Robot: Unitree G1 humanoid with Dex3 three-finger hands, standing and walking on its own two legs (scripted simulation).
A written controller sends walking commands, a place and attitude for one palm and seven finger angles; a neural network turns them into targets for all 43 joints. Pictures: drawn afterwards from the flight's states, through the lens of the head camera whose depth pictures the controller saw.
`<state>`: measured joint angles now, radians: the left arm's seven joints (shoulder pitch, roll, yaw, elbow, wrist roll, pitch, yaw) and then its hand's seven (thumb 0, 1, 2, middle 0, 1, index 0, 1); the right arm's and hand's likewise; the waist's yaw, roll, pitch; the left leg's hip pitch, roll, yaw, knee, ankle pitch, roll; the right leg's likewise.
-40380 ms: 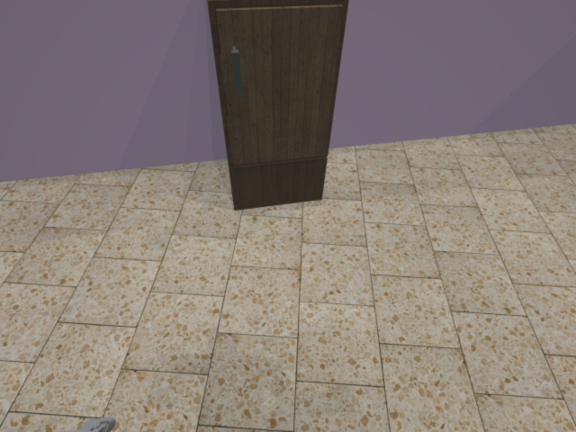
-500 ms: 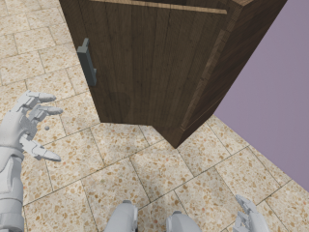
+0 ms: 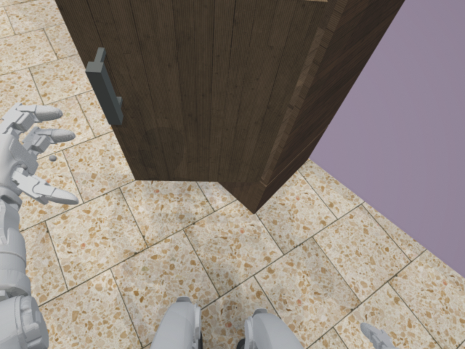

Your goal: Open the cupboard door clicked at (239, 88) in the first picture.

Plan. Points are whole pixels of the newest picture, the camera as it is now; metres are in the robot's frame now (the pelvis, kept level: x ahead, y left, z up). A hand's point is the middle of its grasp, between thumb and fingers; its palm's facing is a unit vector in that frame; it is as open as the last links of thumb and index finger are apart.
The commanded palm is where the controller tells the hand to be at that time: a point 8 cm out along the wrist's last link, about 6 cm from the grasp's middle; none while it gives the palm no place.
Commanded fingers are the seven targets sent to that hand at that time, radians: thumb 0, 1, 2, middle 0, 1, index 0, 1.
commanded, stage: move the hooked fingers beside the handle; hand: left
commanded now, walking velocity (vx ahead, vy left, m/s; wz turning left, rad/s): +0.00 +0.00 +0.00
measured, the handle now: (108, 88) +0.56 +0.24 +0.05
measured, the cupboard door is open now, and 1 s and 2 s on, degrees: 45 45 45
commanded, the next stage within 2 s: slide the fingers in behind the handle in 1.56 s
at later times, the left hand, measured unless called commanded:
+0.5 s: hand (60, 124) +0.47 +0.30 +0.05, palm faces +0.03 -1.00 -0.04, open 14.0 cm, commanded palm +0.46 +0.33 +0.05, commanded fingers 0.00 -0.50 0.30 -0.30 -1.20 -0.30 -1.20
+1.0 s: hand (66, 109) +0.51 +0.31 +0.04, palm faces +0.05 -1.00 -0.03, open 14.0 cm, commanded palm +0.50 +0.33 +0.05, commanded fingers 0.00 -0.50 0.30 -0.30 -1.20 -0.30 -1.20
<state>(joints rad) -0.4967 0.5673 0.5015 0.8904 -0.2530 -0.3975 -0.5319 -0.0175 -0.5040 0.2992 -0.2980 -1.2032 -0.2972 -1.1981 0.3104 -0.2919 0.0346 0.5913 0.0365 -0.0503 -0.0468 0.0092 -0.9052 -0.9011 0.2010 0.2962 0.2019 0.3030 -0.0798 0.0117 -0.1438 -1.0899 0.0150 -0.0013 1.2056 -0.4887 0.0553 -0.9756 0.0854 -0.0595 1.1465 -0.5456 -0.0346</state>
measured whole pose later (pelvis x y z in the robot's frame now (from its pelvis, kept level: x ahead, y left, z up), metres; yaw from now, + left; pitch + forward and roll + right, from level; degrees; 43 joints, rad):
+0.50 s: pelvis -0.01 +0.01 -0.02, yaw -1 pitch +25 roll -6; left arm -0.81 0.72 0.52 1.15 -0.16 -0.41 -0.51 -0.02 -0.50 0.30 -0.30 -1.20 -0.30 -1.20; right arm 0.34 -0.31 0.05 0.62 0.02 0.02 -0.04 0.01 -0.91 -0.90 0.20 0.30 0.20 0.30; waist -0.14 0.02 -0.13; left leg -1.22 0.02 -0.02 1.27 -0.49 0.06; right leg -1.09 0.09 -0.08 1.19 -0.54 -0.03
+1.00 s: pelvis +0.00 +0.01 -0.02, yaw -3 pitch +28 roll -7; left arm -0.88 0.82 0.58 1.19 -0.11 -0.35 -0.50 -0.02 -0.50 0.30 -0.30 -1.20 -0.30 -1.20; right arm 0.39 -0.29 0.08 0.60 0.01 0.07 -0.02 0.00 -0.90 -0.90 0.20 0.30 0.20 0.30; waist -0.19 0.03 -0.12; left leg -1.28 0.04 -0.01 1.28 -0.51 0.07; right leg -1.15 0.11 -0.07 1.18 -0.54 -0.02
